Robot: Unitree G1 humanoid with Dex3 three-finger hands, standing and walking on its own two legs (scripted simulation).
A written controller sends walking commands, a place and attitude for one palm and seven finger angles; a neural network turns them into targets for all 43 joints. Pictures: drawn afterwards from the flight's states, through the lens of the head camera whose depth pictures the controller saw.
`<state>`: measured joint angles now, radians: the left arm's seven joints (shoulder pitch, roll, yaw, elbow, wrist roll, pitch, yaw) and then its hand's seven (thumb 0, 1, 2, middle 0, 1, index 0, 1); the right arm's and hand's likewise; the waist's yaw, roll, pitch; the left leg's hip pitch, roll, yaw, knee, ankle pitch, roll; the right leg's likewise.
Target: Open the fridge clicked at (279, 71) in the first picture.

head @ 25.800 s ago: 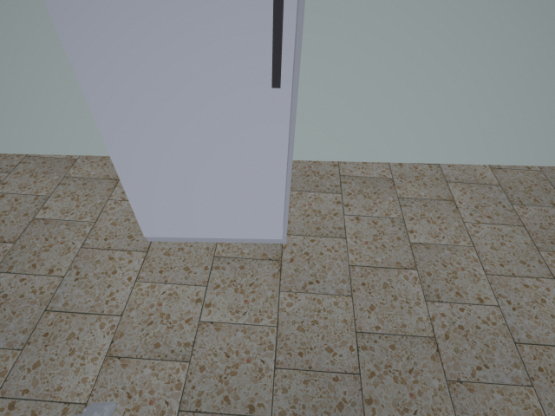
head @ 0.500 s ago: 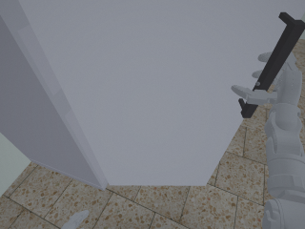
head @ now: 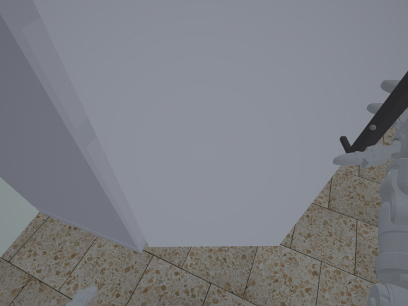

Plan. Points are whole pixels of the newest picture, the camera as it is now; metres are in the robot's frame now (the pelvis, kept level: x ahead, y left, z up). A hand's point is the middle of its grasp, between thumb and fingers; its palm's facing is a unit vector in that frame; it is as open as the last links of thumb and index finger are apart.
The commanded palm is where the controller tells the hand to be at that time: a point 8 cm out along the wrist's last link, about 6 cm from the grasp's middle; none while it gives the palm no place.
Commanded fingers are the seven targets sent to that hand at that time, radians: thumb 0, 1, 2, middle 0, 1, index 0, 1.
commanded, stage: slip the hand off the handle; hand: right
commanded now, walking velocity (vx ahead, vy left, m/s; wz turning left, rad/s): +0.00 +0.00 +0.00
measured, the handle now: (382, 104) +0.45 -0.26 +0.19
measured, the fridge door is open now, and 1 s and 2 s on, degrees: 69 69 69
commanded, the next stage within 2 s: draw the hand back to the body in 1.62 s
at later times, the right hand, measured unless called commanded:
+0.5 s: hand out of the picture +0.40 -0.33 +0.17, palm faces +0.34 +0.93 -0.15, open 14.7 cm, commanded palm +0.35 -0.36 +0.18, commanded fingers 0.00 0.55 -0.20 0.25 1.15 0.25 1.15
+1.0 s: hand out of the picture +0.30 -0.31 +0.17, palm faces +0.32 +0.93 -0.16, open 14.7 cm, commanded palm +0.26 -0.34 +0.18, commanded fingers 0.00 0.55 -0.20 0.25 1.15 0.25 1.15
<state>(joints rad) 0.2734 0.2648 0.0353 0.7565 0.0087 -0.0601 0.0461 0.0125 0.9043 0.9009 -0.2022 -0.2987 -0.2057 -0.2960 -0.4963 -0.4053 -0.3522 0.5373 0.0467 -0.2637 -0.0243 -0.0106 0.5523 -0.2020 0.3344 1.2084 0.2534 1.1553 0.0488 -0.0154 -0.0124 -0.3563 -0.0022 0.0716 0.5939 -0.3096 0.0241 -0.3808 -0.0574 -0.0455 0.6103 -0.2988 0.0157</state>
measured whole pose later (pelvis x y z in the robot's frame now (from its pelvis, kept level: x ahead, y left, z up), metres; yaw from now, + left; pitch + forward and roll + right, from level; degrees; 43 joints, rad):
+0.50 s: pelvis +0.00 -0.01 -0.01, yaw +0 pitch +6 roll +1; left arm 0.32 0.27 0.02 0.73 -0.01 -0.05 0.08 0.01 0.90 0.90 -0.20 -0.30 -0.21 -0.30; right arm -0.51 -0.55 -0.52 0.65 0.13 -0.30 0.19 -0.01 0.55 -0.20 0.25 1.15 0.26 1.15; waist 0.04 -0.01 -0.02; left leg -0.42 0.00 0.07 0.65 -0.34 0.01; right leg -0.46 -0.06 -0.04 0.70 -0.35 0.00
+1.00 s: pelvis -0.02 -0.03 +0.00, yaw -2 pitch +1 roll +2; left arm 0.20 0.23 -0.03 0.69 -0.02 -0.12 0.10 0.01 0.90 0.90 -0.20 -0.30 -0.21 -0.30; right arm -0.23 -0.39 -0.37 0.23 0.16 -0.22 0.11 -0.01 0.56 -0.20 0.25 1.15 0.26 1.15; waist -0.03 -0.03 -0.01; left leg -0.31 0.03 0.09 0.60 -0.30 -0.01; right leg -0.37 -0.03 -0.03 0.67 -0.31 -0.02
